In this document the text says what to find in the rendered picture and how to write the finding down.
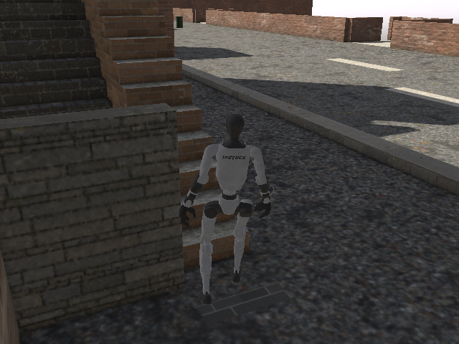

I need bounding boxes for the stairs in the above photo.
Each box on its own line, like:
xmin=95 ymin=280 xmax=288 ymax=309
xmin=81 ymin=0 xmax=249 ymax=269

